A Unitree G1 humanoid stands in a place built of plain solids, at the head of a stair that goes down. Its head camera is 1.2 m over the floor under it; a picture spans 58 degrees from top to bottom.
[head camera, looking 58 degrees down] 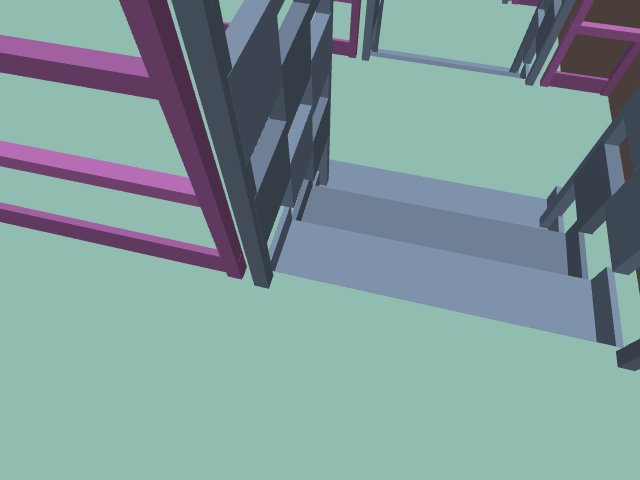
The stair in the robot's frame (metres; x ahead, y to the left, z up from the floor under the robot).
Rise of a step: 0.15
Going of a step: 0.30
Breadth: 1.12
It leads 14 degrees to the right of straight ahead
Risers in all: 4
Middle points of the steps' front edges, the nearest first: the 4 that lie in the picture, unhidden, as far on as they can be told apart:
0.52 -0.35 0.00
0.81 -0.42 -0.15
1.10 -0.49 -0.30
1.39 -0.56 -0.45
